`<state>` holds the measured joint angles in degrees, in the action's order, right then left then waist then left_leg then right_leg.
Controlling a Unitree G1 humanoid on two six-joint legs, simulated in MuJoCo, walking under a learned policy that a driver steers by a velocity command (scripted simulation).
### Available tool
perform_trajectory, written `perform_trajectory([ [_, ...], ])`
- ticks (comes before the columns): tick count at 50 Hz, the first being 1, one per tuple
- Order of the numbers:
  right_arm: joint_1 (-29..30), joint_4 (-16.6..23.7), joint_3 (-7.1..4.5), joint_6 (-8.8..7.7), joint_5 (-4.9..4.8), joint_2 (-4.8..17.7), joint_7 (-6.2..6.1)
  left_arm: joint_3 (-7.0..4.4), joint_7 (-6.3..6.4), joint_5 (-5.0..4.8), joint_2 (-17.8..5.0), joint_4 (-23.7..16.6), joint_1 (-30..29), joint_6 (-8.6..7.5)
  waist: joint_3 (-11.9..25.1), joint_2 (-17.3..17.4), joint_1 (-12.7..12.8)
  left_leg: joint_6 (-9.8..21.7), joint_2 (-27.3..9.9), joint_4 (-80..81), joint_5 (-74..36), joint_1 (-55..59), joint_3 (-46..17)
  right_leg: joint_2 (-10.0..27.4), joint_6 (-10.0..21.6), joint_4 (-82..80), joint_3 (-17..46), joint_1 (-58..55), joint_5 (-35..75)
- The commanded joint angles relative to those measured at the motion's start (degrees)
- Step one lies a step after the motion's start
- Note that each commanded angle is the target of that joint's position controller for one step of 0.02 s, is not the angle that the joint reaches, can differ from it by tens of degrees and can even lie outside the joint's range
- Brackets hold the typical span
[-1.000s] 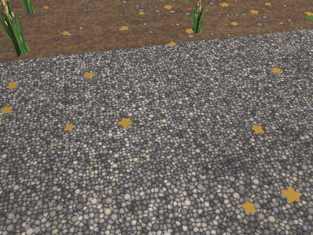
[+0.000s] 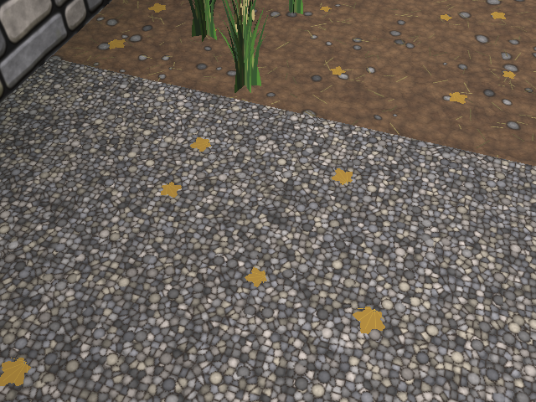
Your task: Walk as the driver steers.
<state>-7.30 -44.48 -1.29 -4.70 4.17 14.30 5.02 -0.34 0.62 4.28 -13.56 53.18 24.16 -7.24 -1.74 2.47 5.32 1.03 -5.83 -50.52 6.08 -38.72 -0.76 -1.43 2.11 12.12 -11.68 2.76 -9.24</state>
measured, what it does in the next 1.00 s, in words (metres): goes down: left foot, then right foot 0.19 m lower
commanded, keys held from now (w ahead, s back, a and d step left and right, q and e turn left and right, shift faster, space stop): w+q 0.12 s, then w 0.14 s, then w+e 0.74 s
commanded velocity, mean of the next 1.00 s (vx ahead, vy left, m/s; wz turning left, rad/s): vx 0.50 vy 0.00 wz -0.10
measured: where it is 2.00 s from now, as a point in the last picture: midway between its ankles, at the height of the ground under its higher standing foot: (349, 254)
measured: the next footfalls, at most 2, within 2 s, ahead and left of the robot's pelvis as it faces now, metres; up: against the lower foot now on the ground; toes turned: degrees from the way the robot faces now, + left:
left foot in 0.22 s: +0.19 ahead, +0.17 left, +0.00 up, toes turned +11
right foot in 0.72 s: +0.58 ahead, -0.05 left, -0.19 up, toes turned -1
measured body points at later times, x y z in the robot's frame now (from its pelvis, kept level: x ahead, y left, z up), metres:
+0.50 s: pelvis +0.25 +0.07 -0.05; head +0.26 +0.08 +0.40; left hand +0.40 +0.31 -0.16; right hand +0.24 -0.16 -0.18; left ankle +0.15 +0.16 -0.75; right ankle +0.43 -0.05 -0.73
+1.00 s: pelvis +0.56 +0.06 -0.20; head +0.59 +0.05 +0.25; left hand +0.66 +0.31 -0.34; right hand +0.73 -0.22 -0.27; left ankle +0.74 +0.20 -0.89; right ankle +0.54 -0.05 -0.93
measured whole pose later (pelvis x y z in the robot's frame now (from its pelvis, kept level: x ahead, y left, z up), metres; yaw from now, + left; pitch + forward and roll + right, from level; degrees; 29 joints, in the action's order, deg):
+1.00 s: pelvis +0.56 +0.06 -0.20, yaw -12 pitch +4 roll -2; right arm -2.5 -39.1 -2.9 -5.6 -0.5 13.5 -2.4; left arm -3.7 1.4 -1.5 -12.8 49.9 16.5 -2.2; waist 0.8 1.4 3.0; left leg -5.3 -4.4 -43.3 3.0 -39.8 -6.6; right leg -7.2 3.0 28.7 8.0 17.8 -14.3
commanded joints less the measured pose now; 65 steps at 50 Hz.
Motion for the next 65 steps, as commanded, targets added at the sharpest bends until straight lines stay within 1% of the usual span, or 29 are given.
perform_trajectory([
  [1,-3.2,3.8,0.09,0.60,0.46,1.2,1.11,-0.71,-1.09,0.93,-5.5,-3.7,-5.0,-1.35,-0.3,-6.0,-5.1,0.4,-0.6,-1.9,-5.4,9.3,-0.3,15.9,11.0,-3.8,2.7,9.4,19.7],
  [5,-1.8,5.8,-0.80,-0.13,0.96,3.4,-0.17,-1.53,-0.11,1.56,-8.1,-1.9,-1.5,-1.30,-2.0,-4.4,-3.1,1.2,-1.6,-4.9,0.7,-2.9,-3.6,20.8,10.6,3.7,4.9,-7.2,18.4],
  [7,6.5,8.9,-0.64,0.15,0.26,2.1,0.04,-2.26,0.58,-1.20,-9.7,0.5,6.0,-0.17,-4.4,-5.5,2.6,0.4,1.4,5.2,14.5,0.9,5.0,19.1,9.5,4.0,2.3,-9.0,17.1],
  [8,3.4,9.1,-0.52,-0.05,-0.03,1.0,-0.15,-2.16,0.34,1.36,-10.0,0.3,4.7,0.34,-3.6,-8.7,-0.4,1.5,1.9,1.2,8.6,9.3,3.0,20.9,8.7,6.4,2.9,-3.8,26.6],
  [10,-5.6,6.3,-3.19,-1.59,-1.63,5.8,-0.50,-3.83,-0.69,-1.44,-15.2,-2.7,-5.0,0.87,-1.2,-5.2,-7.4,2.8,9.0,18.2,9.0,23.5,10.2,16.9,8.0,17.3,-2.0,1.2,31.4],
  [11,-10.4,4.2,-4.99,-2.67,-1.25,8.2,-1.62,-3.74,-2.08,0.44,-14.5,-1.0,0.6,0.87,3.3,-4.1,-7.5,5.6,12.1,14.2,2.0,41.4,10.7,13.9,5.4,29.9,-3.8,11.1,30.3],
  [12,-22.6,1.2,-6.79,-2.62,-0.09,13.3,-3.86,-1.99,-3.57,2.83,-7.3,-1.5,3.8,0.32,14.2,6.4,-10.5,17.8,2.4,11.1,-21.7,64.2,-6.0,8.1,-0.4,51.1,-2.5,29.2,2.3],
  [13,-34.1,-0.6,-5.52,-2.65,1.00,12.5,-3.94,-0.91,-5.86,0.81,-3.0,-5.4,0.2,-1.21,22.4,5.8,-14.2,27.2,-10.4,23.6,-21.2,72.8,-30.8,-0.7,-2.2,63.0,7.9,41.4,-29.0],
  [14,-33.4,-2.7,-6.13,-3.61,1.06,10.3,-3.79,-1.11,-6.03,-3.19,-3.2,-10.2,-15.9,-1.79,2.3,0.8,-18.9,22.3,-12.6,29.2,-11.8,59.4,-31.6,1.3,-0.5,64.2,14.8,54.2,-26.6],
  [15,-28.0,-3.3,-5.35,-3.97,-1.59,8.0,-3.20,-1.80,-4.59,-3.39,-5.0,-11.2,-18.5,-1.68,-1.6,1.4,-15.2,20.0,-13.0,28.9,-5.9,49.2,-26.1,5.7,0.0,65.2,15.1,52.1,-23.1],
  [20,-13.0,1.1,0.54,-2.01,0.06,-3.1,-5.04,0.37,-5.04,3.74,1.8,-7.0,-6.3,2.21,-2.1,0.3,-4.5,13.3,-5.2,28.6,10.4,14.9,-6.9,8.0,4.5,51.7,15.7,34.1,7.9],
  [23,-11.7,1.6,0.86,-3.33,2.11,1.2,-6.56,-0.24,-5.87,1.61,-1.2,-8.4,-10.3,2.30,1.5,0.4,-5.7,8.7,1.2,21.2,15.5,6.3,4.0,6.0,2.4,31.6,11.9,20.8,41.0],
  [27,-25.2,-4.4,2.65,-2.82,1.73,0.4,-4.85,-0.86,-5.05,1.48,-4.8,-11.7,-18.8,3.52,-7.5,-2.0,-8.8,10.6,-7.1,15.4,20.7,16.4,-4.4,8.2,1.6,26.5,14.3,31.7,37.0],
  [28,-20.5,-4.7,-1.52,-1.48,-8.69,6.9,-7.82,-2.15,-4.81,-9.15,-4.7,-14.3,-27.3,3.70,-8.9,0.9,-10.3,9.7,-6.5,10.4,9.9,17.4,-6.1,3.5,2.6,24.2,20.4,37.4,34.5],
  [29,-22.4,-5.1,-1.66,-0.45,-8.07,8.1,-9.02,-1.66,-5.51,-10.03,-4.1,-15.0,-29.1,3.75,-7.6,-1.1,-11.3,8.7,-8.3,5.6,6.0,26.3,-4.7,3.8,2.1,21.6,20.2,43.1,34.4],
  [32,-27.0,-6.6,-1.88,1.25,-6.09,3.4,-9.85,-1.09,-7.40,-7.34,-0.7,-14.0,-31.8,4.51,-5.7,-2.8,-14.7,6.9,-9.2,-2.7,3.1,33.4,-3.5,6.1,1.4,13.9,16.3,43.4,34.0],
  [34,-18.8,-7.1,-2.87,1.00,-5.20,5.3,-9.25,-2.45,-7.07,-7.96,-2.8,-8.8,-16.3,4.65,0.0,0.6,-5.9,5.8,-10.8,-13.3,-0.7,25.5,-3.0,9.7,3.9,11.5,16.8,23.5,36.1],
  [36,-12.6,-6.1,-3.41,-0.94,-4.99,4.6,-6.99,-6.26,-5.16,-5.22,-10.1,-0.7,7.5,5.66,8.3,-13.7,7.8,-0.4,3.1,-56.7,12.6,8.5,12.5,3.8,9.5,8.0,7.9,-11.4,44.9],
  [37,-19.8,-2.8,-2.64,-2.30,-4.63,0.9,-6.01,-6.09,-3.60,-4.10,-13.2,-0.4,4.5,5.02,10.6,-23.4,0.2,-2.5,5.3,-69.8,39.7,-18.5,5.1,10.3,14.2,27.5,20.8,-31.5,56.7],
  [38,-19.1,0.9,-1.81,-3.78,-5.60,2.8,-5.54,-6.42,-2.57,-4.92,-13.3,-2.6,3.9,5.06,21.1,-25.2,2.9,-3.2,4.0,-70.2,39.4,-25.2,-2.0,15.5,22.3,28.5,32.1,-38.3,51.4],
  [39,-15.5,3.2,-1.81,-4.35,-6.50,4.6,-5.46,-5.93,-1.84,-4.92,-11.6,-4.2,3.0,5.69,24.0,-14.7,2.9,-2.7,2.3,-63.2,34.8,-26.6,-3.8,18.1,23.4,19.5,38.3,-34.8,29.5],
  [41,-11.3,5.0,-1.68,-4.41,-8.04,3.6,-7.30,-5.56,-0.67,-4.43,-11.5,-4.8,-3.8,5.05,18.3,-0.9,-3.3,-1.6,-0.1,-48.7,17.5,-28.9,-5.8,24.8,22.0,6.1,55.8,-17.0,-10.5],
  [43,-9.0,4.7,-2.52,-1.61,-5.28,4.5,-8.71,-4.34,-0.21,-4.10,-8.9,-8.9,-17.7,3.51,3.9,0.7,-10.0,-5.5,-3.3,-29.8,13.0,-14.5,-7.5,21.4,19.7,4.1,48.4,14.9,7.1],
  [45,-6.7,5.3,-2.65,-1.15,-2.31,3.5,-8.82,-5.03,0.35,-4.32,-9.8,-10.8,-20.8,3.35,4.1,-2.4,-10.1,-6.6,-1.6,-7.0,4.7,6.2,-3.5,9.4,15.2,3.9,31.6,31.4,12.0],
  [53,0.1,6.9,-4.46,-1.37,-4.95,5.2,-6.29,-5.81,1.22,-6.23,-6.1,-8.5,-7.8,5.20,6.5,-6.4,-6.9,-2.9,5.3,21.1,1.6,22.5,-2.4,4.9,8.2,14.8,34.7,19.1,-10.4],
  [55,-12.5,4.7,-6.23,-1.82,-3.15,10.9,-6.59,-4.00,0.63,-6.22,1.1,-10.0,-4.7,4.44,13.5,7.8,-9.7,5.3,-11.8,26.1,10.4,47.2,-22.3,-5.3,2.6,42.2,23.6,37.7,-21.7],
  [56,-16.5,3.2,-6.98,-1.92,-3.10,12.7,-5.82,-4.11,0.53,-6.82,-2.0,-12.3,-4.9,3.61,14.8,18.8,-9.7,10.7,-19.7,32.9,25.7,50.8,-43.8,-3.9,2.1,54.3,21.5,49.6,-24.3],
  [59,-8.0,4.8,-5.22,-1.35,-3.38,5.8,-6.14,-5.84,0.55,-5.41,-6.8,-12.4,-12.4,4.67,4.6,5.3,-8.8,7.8,-12.6,34.7,18.4,38.0,-25.4,2.5,1.6,60.0,20.6,51.1,-9.7],
  [65,-7.0,1.5,-5.47,-1.93,-4.06,5.2,-6.51,-6.05,-0.21,-5.17,-3.6,-14.1,-15.4,6.06,3.5,3.2,-6.2,7.6,-9.7,39.9,-4.0,32.2,-6.2,4.9,-0.6,48.5,18.6,44.3,1.0],
])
